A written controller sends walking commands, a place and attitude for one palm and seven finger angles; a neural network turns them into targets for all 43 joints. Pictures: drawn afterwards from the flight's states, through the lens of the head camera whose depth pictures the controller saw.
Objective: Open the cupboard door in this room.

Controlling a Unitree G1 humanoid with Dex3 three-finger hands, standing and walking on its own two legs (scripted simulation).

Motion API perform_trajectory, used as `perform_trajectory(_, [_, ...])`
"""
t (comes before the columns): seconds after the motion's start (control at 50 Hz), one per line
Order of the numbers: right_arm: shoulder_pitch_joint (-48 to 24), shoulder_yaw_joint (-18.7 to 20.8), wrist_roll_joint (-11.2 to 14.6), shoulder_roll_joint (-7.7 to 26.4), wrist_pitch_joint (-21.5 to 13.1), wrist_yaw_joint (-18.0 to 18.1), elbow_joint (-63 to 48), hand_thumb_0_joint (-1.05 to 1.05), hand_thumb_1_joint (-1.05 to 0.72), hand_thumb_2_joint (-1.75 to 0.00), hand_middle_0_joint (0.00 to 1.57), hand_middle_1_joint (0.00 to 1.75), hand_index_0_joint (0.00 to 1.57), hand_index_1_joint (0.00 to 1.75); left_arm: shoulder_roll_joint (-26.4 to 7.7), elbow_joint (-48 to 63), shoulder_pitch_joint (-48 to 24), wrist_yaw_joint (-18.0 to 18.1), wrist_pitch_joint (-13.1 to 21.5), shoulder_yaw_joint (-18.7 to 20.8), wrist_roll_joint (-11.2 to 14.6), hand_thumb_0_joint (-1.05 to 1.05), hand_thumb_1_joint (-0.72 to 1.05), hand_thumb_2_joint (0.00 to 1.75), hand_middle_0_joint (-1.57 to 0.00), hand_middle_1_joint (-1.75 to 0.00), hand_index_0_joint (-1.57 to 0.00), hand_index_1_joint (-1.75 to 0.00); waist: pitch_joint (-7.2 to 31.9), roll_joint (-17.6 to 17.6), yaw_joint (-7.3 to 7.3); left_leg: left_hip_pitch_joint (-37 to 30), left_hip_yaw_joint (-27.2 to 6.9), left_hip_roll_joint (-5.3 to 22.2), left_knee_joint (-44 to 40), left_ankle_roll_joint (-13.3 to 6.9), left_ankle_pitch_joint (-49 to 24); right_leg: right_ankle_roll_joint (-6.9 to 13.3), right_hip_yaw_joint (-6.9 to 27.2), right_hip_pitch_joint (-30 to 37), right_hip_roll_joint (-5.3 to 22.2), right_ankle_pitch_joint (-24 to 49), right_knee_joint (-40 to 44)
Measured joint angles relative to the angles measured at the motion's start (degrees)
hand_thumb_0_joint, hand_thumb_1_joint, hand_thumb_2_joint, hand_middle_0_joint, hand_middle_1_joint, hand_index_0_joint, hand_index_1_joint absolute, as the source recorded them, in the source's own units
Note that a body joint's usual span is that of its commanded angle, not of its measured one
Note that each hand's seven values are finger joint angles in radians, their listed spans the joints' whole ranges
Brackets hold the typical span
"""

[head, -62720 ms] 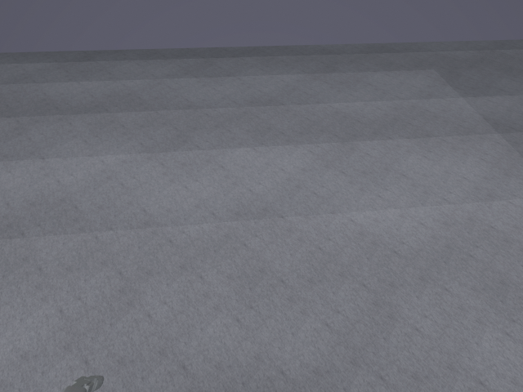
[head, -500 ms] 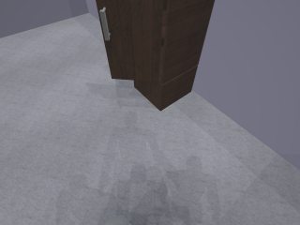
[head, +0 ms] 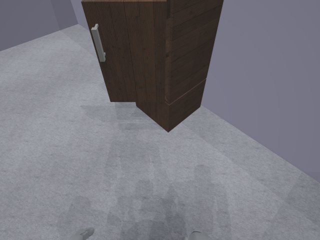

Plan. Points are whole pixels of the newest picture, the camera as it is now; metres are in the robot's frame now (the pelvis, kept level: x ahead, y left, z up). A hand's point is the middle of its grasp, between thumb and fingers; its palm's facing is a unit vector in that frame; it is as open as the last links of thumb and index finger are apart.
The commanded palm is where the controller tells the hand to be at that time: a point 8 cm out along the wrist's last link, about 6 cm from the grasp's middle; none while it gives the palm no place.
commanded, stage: take the last steps up to it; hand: left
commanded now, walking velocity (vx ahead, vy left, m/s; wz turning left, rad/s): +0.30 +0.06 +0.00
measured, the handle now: (99, 43) +0.92 +0.33 +0.00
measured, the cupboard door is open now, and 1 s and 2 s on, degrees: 46 46 46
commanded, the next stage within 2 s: come to a stop and stand still in 0.78 s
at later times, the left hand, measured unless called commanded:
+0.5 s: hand out of the picture +0.12 +0.19 -0.17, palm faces +0.14 -0.98 -0.17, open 7.3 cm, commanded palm none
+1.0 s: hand (107, 146) +0.46 +0.23 -0.16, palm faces -0.02 -0.97 -0.23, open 7.3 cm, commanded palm none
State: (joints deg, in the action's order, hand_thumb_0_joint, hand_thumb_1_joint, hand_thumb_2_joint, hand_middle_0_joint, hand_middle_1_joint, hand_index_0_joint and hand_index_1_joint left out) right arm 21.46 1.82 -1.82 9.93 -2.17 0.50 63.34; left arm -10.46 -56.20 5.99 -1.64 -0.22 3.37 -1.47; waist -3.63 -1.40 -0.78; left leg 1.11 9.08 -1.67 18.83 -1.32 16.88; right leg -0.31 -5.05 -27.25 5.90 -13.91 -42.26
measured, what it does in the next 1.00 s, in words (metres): walks ahead: right foot, then left foot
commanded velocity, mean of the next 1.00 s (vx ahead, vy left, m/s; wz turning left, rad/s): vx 0.17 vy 0.05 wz -0.01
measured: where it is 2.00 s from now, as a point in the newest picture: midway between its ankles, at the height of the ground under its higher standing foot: (156, 219)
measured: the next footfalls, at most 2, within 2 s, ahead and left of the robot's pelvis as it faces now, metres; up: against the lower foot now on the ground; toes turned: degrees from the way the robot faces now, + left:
right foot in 0.06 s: +0.13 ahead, -0.11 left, +0.00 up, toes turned -7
left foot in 0.54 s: +0.33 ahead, +0.15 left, +0.00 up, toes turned +8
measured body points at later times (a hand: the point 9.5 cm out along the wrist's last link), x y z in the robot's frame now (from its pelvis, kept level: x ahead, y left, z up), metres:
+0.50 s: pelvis +0.19 +0.02 +0.00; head +0.22 +0.03 +0.45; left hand +0.12 +0.24 -0.16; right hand +0.30 -0.21 -0.14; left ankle +0.29 +0.14 -0.72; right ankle +0.09 -0.10 -0.74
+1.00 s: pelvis +0.35 +0.04 -0.01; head +0.38 +0.02 +0.44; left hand +0.46 +0.28 -0.14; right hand +0.31 -0.18 -0.17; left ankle +0.30 +0.15 -0.74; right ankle +0.38 -0.06 -0.74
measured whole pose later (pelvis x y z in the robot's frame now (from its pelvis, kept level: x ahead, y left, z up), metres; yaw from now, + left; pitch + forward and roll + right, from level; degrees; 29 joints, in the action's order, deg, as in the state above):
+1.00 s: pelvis +0.35 +0.04 -0.01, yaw -1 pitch +0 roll +1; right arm 19.1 1.2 -0.9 9.4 -0.5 1.0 64.3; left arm -10.6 -58.1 7.2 0.2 1.9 2.0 -1.0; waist -3.5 0.5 -1.9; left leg 8.3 8.3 1.0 30.1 0.2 21.4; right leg 1.2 -5.3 -17.8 3.2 -15.4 -33.7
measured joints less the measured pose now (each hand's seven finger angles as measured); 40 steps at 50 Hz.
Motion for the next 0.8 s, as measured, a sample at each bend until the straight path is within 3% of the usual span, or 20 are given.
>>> perform_trajectory(0.06, [2.36, -0.16, 0.08, -0.27, 0.39, -0.1, 1.37, 0.0, -0.92, -0.89, 0.2, 0.3, 0.2, 0.3, -0.12, 1.35, -1.27, -0.22, 0.95, -0.08, -0.12, 0.01, 0.91, 0.9, -0.19, -0.3, -0.2, -0.3, -0.15, 0.7, -0.87, 0.13, 0.07, 1.25, 5.52, 1.38, 5.08, 1.4, -0.72, 5.46, -1.45, 0.79, 7.14])
perform_trajectory(0.08, [2.47, -0.14, 0.38, -0.27, 0.61, -0.21, 1.9, 0.0, -0.92, -0.89, 0.2, 0.3, 0.2, 0.3, 0.08, 1.5, -1.74, -0.12, 1.79, -0.02, -0.2, 0.01, 0.91, 0.9, -0.19, -0.3, -0.2, -0.3, -0.73, 1.46, -0.99, 1.97, -0.32, 2.43, 10.96, 1.15, 7.22, 2.94, -1.23, 5.94, -2.16, 0.28, 6.57])
perform_trajectory(0.12, [1.64, -0.01, 0.71, -0.35, 1.45, -0.46, 2.57, 0.0, -0.92, -0.89, 0.2, 0.3, 0.2, 0.3, 0.54, 1.74, -1.69, 0.3, 3.1, -0.23, 0.22, 0.01, 0.91, 0.9, -0.19, -0.3, -0.2, -0.3, -2.0, 2.11, -1.44, 8.5, -3.28, 3.04, 27.87, 0.7, 10.85, 4.0, -2.27, 7.33, -2.67, -1.89, 5.28])
perform_trajectory(0.16, [0.17, 0.38, 0.75, -0.28, 2.04, -0.55, 2.6, 0.01, -0.91, -0.89, 0.2, 0.3, 0.2, 0.3, 1.23, 1.44, -0.33, 0.86, 3.46, -0.52, 0.55, 0.0, 0.91, 0.9, -0.19, -0.3, -0.2, -0.3, -2.33, 2.39, -1.46, 15.13, -5.32, 3.42, 39.71, 0.83, 7.88, 3.59, -2.81, 9.98, -3.18, -2.11, 7.8])
perform_trajectory(0.2, [-1.65, 0.68, 0.61, -0.2, 2.23, -0.64, 1.93, 0.01, -0.91, -0.89, 0.2, 0.3, 0.2, 0.3, 1.98, 0.36, 1.78, 1.22, 3.64, -0.75, 0.65, 0.0, 0.9, 0.9, -0.19, -0.3, -0.2, -0.3, -1.99, 2.52, -1.41, 20.3, -6.08, 4.74, 42.96, 1.52, 3.35, 3.33, -3.11, 12.87, -3.89, -1.03, 12.08])
perform_trajectory(0.28, [-4.82, 0.98, 0.44, -0.72, 2.02, -0.98, -0.22, 0.01, -0.91, -0.89, 0.2, 0.3, 0.2, 0.3, 0.97, -1.57, 5.61, 2.27, 4.66, 0.74, 0.91, -0.02, 0.95, 0.9, -0.2, -0.3, -0.21, -0.3, -0.53, 1.82, -0.54, 26.65, -6.44, 6.99, 37.71, 3.14, -1.96, 3.44, -3.71, 17.83, -4.54, 0.39, 19.38])
perform_trajectory(0.36, [-8.5, 1.31, 0.41, -0.33, 2.13, -1.38, -1.89, 0.01, -0.92, -0.9, 0.2, 0.3, 0.2, 0.3, 0.56, -4.58, 9.34, 1.83, 4.58, 0.07, 0.5, -0.02, 0.95, 0.9, -0.2, -0.3, -0.21, -0.3, 0.19, 1.49, 0.95, 28.5, -5.6, 7.45, 29.45, 3.73, -4.74, 2.41, -3.88, 21.91, -4.27, -0.38, 22.75])
perform_trajectory(0.46, [-13.04, 1.34, 0.49, 0.84, 1.86, -2.3, -3.83, 0.01, -0.93, -0.9, 0.19, 0.3, 0.2, 0.3, 1.13, -7.91, 14.04, 1.52, 3.76, -0.49, 0.06, 0.0, 0.93, 0.9, -0.2, -0.3, -0.2, -0.3, 0.02, 0.65, 3.24, 26.19, -3.89, 6.04, 19.78, 2.87, -4.66, 0.05, -3.74, 25.87, -2.84, -4.21, 22.2])
perform_trajectory(0.52, [-14.84, 0.93, 0.34, 1.19, 0.62, -2.35, -5.35, 0.01, -0.92, -0.9, 0.19, 0.3, 0.2, 0.3, 1.32, -9.47, 16.89, 1.37, 2.9, -0.41, 0.07, 0.0, 0.92, 0.9, -0.2, -0.3, -0.2, -0.3, -0.03, -0.3, 3.98, 21.4, -2.54, 4.45, 12.44, 1.59, -5.08, -1.73, -3.25, 26.46, -1.19, -8.99, 17.25])
perform_trajectory(0.54, [-15.19, 0.85, 0.07, 1.59, -0.24, -2.15, -6.09, 0.01, -0.92, -0.9, 0.19, 0.3, 0.2, 0.3, 1.65, -9.75, 17.77, 1.25, 2.46, -0.43, 0.2, 0.0, 0.91, 0.9, -0.2, -0.3, -0.2, -0.3, 0.11, 0.21, 3.92, 20.51, -2.63, 4.59, 11.19, 0.39, -8.24, -1.47, -3.16, 24.61, -0.91, -11.26, 11.95])
perform_trajectory(0.58, [-15.96, 0.75, -0.09, 0.98, -1.22, -1.19, -6.96, 0.0, -0.92, -0.9, 0.2, 0.3, 0.2, 0.3, 1.31, -10.11, 17.05, 1.17, 1.27, -0.54, 0.36, 0.01, 0.91, 0.9, -0.2, -0.3, -0.2, -0.3, -1.12, -1.02, 3.7, 20.98, -1.6, 3.68, 15.52, -1.24, -7.08, 0.1, 0.03, 18.0, -0.24, -15.27, -5.11])
perform_trajectory(0.64, [-14.76, 0.08, 0.12, -0.22, -1.21, -0.28, -7.25, 0.0, -0.92, -0.89, 0.2, 0.3, 0.2, 0.3, 0.69, -9.21, 14.45, 1.1, 0.45, -0.39, 0.22, 0.01, 0.91, 0.9, -0.2, -0.3, -0.2, -0.3, -1.22, -1.92, 3.84, 18.44, -0.38, 2.71, 14.36, -1.93, -3.79, 1.17, 1.98, 7.53, -0.61, -12.38, -22.62])
perform_trajectory(0.7, [-12.33, -0.19, 0.4, -1.28, -1.32, 0.41, -6.11, 0.0, -0.92, -0.89, 0.2, 0.3, 0.2, 0.3, 0.54, -6.89, 11.12, 0.88, 0.55, -0.18, -0.01, 0.01, 0.91, 0.9, -0.19, -0.3, -0.2, -0.3, -0.89, -1.57, 3.54, 14.63, -0.02, 1.82, 9.12, -1.91, -5.01, 0.85, 1.48, 1.15, -0.23, -8.26, -23.61])
perform_trajectory(0.8, [-8.05, 0.24, 0.34, -0.27, -0.88, 0.59, -3.97, -0.01, -0.95, -0.89, 0.2, 0.3, 0.2, 0.3, 0.41, -3.32, 6.31, 1.22, 0.57, 0.07, -0.17, 0.01, 0.92, 0.9, -0.19, -0.3, -0.2, -0.3, 0.15, -0.62, 2.23, 9.41, 0.3, 1.0, 3.34, -2.11, -5.26, 0.21, 0.76, -1.24, 0.16, -4.14, -11.0])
